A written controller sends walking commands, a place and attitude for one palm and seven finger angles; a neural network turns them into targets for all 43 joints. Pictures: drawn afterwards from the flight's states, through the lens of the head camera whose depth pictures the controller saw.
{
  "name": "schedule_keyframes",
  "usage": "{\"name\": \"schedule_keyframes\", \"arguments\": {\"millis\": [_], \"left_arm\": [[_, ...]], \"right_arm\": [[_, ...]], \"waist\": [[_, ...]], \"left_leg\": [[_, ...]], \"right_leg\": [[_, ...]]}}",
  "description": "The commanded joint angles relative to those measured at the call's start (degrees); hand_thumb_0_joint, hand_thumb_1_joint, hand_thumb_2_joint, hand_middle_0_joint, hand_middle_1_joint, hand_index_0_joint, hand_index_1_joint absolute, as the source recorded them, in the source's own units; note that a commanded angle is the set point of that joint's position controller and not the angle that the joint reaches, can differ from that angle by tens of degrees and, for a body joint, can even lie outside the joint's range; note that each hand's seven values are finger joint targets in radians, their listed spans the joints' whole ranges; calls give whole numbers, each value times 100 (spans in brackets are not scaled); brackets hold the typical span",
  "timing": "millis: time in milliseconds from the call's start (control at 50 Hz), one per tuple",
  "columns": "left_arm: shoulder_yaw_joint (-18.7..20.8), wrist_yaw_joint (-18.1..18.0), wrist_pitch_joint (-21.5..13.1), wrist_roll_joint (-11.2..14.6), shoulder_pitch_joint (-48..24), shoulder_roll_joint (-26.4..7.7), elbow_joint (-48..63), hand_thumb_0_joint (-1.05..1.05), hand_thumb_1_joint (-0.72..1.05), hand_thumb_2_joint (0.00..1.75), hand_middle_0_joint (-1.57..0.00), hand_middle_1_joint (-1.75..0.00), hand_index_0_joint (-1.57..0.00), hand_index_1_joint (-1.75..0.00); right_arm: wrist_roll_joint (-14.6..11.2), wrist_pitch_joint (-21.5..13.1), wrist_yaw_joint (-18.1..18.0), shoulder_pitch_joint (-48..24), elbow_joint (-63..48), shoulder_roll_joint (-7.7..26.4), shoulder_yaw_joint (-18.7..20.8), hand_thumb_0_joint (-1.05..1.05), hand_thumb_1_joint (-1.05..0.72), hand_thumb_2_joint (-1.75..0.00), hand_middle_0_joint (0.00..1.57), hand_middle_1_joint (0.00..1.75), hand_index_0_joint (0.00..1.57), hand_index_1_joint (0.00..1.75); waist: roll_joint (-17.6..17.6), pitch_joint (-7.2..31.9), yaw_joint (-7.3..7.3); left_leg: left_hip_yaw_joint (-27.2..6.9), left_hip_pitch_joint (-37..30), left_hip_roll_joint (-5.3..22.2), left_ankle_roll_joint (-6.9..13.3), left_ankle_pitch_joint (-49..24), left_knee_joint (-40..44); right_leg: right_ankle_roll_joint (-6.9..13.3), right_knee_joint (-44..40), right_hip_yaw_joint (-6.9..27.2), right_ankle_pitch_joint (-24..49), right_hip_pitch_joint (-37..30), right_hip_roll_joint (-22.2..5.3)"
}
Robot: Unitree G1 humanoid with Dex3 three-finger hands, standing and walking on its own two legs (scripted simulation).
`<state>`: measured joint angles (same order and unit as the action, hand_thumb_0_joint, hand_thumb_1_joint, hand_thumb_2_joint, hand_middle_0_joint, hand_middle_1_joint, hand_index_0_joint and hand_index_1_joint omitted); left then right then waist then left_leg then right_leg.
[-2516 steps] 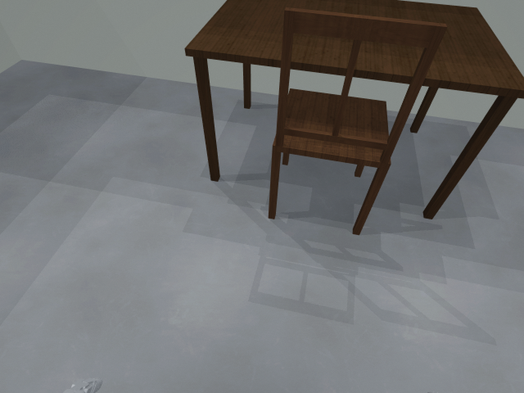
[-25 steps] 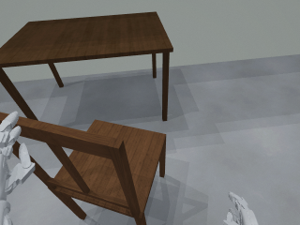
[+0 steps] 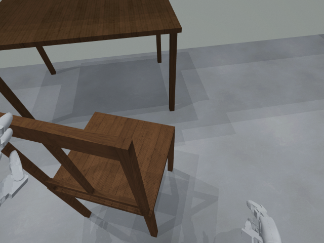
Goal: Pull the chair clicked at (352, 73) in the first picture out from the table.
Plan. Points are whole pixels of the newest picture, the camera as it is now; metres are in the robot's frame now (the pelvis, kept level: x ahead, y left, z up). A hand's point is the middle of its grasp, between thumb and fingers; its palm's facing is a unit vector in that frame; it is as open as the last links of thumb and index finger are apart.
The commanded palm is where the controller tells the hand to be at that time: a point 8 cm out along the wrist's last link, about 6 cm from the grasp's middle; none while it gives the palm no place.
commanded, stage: step back with the hand held close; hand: left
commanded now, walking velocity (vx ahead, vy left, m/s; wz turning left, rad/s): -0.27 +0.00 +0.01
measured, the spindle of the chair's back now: (73, 171) +0.31 +0.29 -0.06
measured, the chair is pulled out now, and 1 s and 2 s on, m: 0.66 0.66 0.66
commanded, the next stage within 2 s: stop stepping back and stand still in 1.48 s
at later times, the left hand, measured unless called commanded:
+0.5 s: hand (7, 203) +0.15 +0.25 +0.16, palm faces +0.47 -0.76 -0.46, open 7.4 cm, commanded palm +0.09 +0.29 +0.18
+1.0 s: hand out of the picture +0.13 +0.26 +0.17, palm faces +0.46 -0.70 -0.54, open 7.4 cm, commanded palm +0.06 +0.29 +0.18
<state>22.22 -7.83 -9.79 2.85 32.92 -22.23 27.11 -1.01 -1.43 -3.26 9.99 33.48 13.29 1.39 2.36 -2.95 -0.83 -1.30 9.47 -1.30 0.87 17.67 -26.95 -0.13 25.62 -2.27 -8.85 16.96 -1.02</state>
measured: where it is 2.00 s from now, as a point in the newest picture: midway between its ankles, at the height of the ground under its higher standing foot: outside the picture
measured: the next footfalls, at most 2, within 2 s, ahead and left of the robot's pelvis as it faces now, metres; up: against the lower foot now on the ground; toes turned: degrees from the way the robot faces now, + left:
right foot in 1.50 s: -0.16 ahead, -0.16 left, +0.00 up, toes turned +0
left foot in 1.72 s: -0.13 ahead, +0.07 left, +0.00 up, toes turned -2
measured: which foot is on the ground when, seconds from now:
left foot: down 0.00-1.00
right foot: down 0.00-1.00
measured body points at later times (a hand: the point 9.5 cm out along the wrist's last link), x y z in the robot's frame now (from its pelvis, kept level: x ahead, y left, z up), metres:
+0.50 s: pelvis -0.05 -0.01 -0.01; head -0.03 -0.01 +0.44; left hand +0.12 +0.29 +0.19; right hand +0.13 -0.25 -0.09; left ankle -0.04 +0.11 -0.74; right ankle +0.05 -0.12 -0.74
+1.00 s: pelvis -0.07 -0.01 -0.01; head -0.04 +0.00 +0.43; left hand +0.10 +0.30 +0.19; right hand +0.10 -0.25 -0.10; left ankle -0.04 +0.11 -0.74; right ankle +0.01 -0.13 -0.74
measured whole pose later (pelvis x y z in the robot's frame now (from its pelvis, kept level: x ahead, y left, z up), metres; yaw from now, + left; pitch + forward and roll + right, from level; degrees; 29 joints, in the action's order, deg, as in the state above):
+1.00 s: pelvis -0.07 -0.01 -0.01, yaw +2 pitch +2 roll -1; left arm 28.2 -10.4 -13.5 0.6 32.7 -26.9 31.2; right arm -0.2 -3.7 -4.0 12.1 34.1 10.9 2.1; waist -1.3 -0.9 0.5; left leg -2.9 23.2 0.1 -0.4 15.8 -36.5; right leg -0.5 33.5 -0.3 -10.3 25.0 1.4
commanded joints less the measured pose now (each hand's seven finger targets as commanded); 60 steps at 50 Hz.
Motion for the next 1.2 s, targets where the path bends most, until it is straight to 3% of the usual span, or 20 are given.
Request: {"name": "schedule_keyframes", "arguments": {"millis": [0, 260, 360, 420, 500, 580, 660, 740, 780, 820, 860, 900, 940, 960, 980, 1020, 1060, 1100, 1140, 1180], "left_arm": [[1020, -223, -404, 33, -19, -1173, 1345, 0, 90, 90, -20, -30, -20, -30], [1017, -343, -399, -82, -274, -1216, 1486, 0, 90, 90, -20, -30, -20, -30], [975, -372, -440, -105, -405, -1212, 1352, 0, 90, 90, -20, -30, -20, -30], [894, -404, -487, -119, -387, -1151, 1326, 0, 90, 90, -20, -30, -20, -30], [1001, -425, -553, -161, -367, -1225, 1432, 0, 90, 90, -20, -30, -20, -30], [1129, -371, -617, -193, -224, -1190, 1411, 0, 90, 90, -20, -30, -20, -30], [1146, -353, -647, -161, -222, -1244, 1422, 0, 90, 90, -20, -30, -20, -30], [1013, -457, -632, -97, -145, -1275, 1407, 0, 90, 90, -20, -30, -20, -30], [1074, -507, -627, -85, 56, -1307, 1372, 0, 90, 90, -20, -30, -20, -30], [1159, -503, -690, -110, -8, -1406, 1584, 0, 90, 90, -20, -30, -20, -30], [1349, -495, -750, -237, -102, -1476, 1571, 0, 90, 90, -20, -30, -20, -30], [1289, -428, -732, -234, -122, -1275, 1540, 0, 90, 90, -20, -30, -20, -30], [1260, -327, -760, -228, -169, -1212, 1571, 0, 90, 90, -20, -30, -20, -30], [1307, -313, -781, -203, -149, -1254, 1452, 0, 90, 90, -20, -30, -20, -30], [1147, -283, -785, -136, -97, -1125, 1520, 0, 90, 90, -20, -30, -20, -30], [1033, -247, -833, -101, -171, -1129, 1685, 0, 90, 90, -20, -30, -20, -30], [1081, -269, -870, -73, -207, -1280, 1808, 0, 90, 90, -20, -30, -20, -30], [1045, -325, -855, -54, -114, -1310, 1763, 0, 90, 90, -20, -30, -20, -30], [1191, -407, -797, -56, 27, -1425, 1644, 0, 90, 90, -20, -30, -20, -30], [1287, -420, -799, -67, 269, -1400, 1467, 0, 90, 90, -20, -30, -20, -30]], "right_arm": [[-17, -264, -81, -580, -953, 584, 243, 0, -90, -90, 20, 30, 20, 30], [-7, -330, -113, -473, -951, 638, 221, 0, -90, -90, 20, 30, 20, 30], [27, -388, -89, -326, -903, 638, 232, 0, -90, -90, 20, 30, 20, 30], [54, -390, -58, -260, -878, 649, 209, 0, -90, -90, 20, 30, 20, 30], [41, -380, -70, -378, -903, 665, 208, 0, -90, -90, 20, 30, 20, 30], [27, -464, -82, -433, -935, 621, 250, 0, -90, -90, 20, 30, 20, 30], [45, -508, -32, -290, -852, 646, 318, 0, -90, -90, 20, 30, 20, 30], [80, -374, 70, -178, -682, 572, 375, 0, -90, -90, 20, 30, 20, 30], [95, -290, 46, -260, -612, 516, 339, 0, -90, -90, 20, 30, 20, 30], [76, -254, -6, -370, -674, 559, 314, 0, -90, -90, 20, 30, 20, 30], [47, -342, -89, -505, -756, 629, 326, 0, -90, -90, 20, 30, 20, 30], [39, -464, -130, -489, -821, 585, 329, 0, -90, -90, 20, 30, 20, 30], [73, -607, -118, -493, -813, 633, 375, 0, -90, -90, 20, 30, 20, 30], [91, -653, -146, -475, -754, 605, 384, 0, -90, -90, 20, 30, 20, 30], [118, -687, -123, -340, -665, 553, 348, 0, -90, -90, 20, 30, 20, 30], [131, -718, -85, -276, -600, 567, 371, 0, -90, -90, 20, 30, 20, 30], [135, -698, -55, -211, -539, 556, 440, 0, -90, -90, 20, 30, 20, 30], [149, -597, 0, -212, -528, 486, 442, 0, -90, -90, 20, 30, 20, 30], [161, -476, 11, -395, -512, 410, 417, 0, -90, -90, 20, 30, 20, 30], [169, -379, -25, -379, -491, 344, 327, 0, -90, -90, 20, 30, 20, 30]], "waist": [[21, 1204, -1], [340, 739, 9], [-138, 597, 56], [-235, 632, 95], [304, 610, 63], [494, 828, -13], [-104, 916, 24], [-1019, 1128, 147], [-775, 1162, 169], [-91, 956, 172], [787, 788, 139], [841, 783, 66], [713, 833, 12], [721, 692, 17], [460, 947, 48], [169, 1407, 98], [-304, 1578, 155], [-839, 1497, 196], [-986, 1381, 142], [-839, 1232, 209]], "left_leg": [[-290, 996, 591, 11, -1870, 371], [-470, 2355, 697, 216, 335, 599], [-282, 2121, 390, 151, 962, 189], [-316, 1869, 336, 145, 940, 169], [-565, 2551, 670, 260, 938, 815], [-732, 3374, 948, 402, 645, 836], [-453, 3198, 515, 249, 1013, 136], [-78, 1515, 81, 31, 732, -1048], [-161, 1138, 190, 68, 494, -644], [-477, 1497, 521, 194, 649, 272], [-912, 3233, 1129, 459, 1489, 1130], [-969, 3738, 1346, 513, 888, 1048], [-886, 3741, 1352, 495, 603, 818], [-854, 3598, 1299, 464, 169, 646], [-717, 2921, 1106, 334, -744, 244], [-430, 2186, 797, 148, -1076, -266], [-118, 1652, 340, -35, -523, -810], [-55, 1332, 61, -103, 408, -1313], [-106, 1087, 85, -91, 708, -1715], [-169, 720, 303, -1, 239, -437]], "right_leg": [[29, 336, 318, 1843, -1573, -401], [-7, 410, 602, 353, -1431, -311], [97, -353, 1053, -714, -757, -519], [100, -677, 1012, -1348, -503, -584], [-80, 5, 562, -742, -1165, -226], [-112, 1024, 459, 723, -2087, -70], [89, 455, 1086, 401, -1656, -463], [475, -1149, 1578, -1329, -80, -1335], [400, -1009, 1143, -1212, 129, -1181], [70, -540, 662, -1293, 12, -608], [-137, 670, 358, -787, -1407, -41], [-139, 1506, 256, 550, -1903, 151], [-123, 1796, 364, 580, -1912, 147], [-86, 1605, 424, 853, -1713, 111], [-29, 1286, 555, 1444, -1412, -12], [65, 933, 897, 2081, -1150, -309], [315, 173, 1456, 1855, -632, -793], [558, -688, 1803, 446, -43, -1319], [684, -1057, 1728, -706, 388, -1533], [439, -667, 1084, -564, 582, -1072]]}}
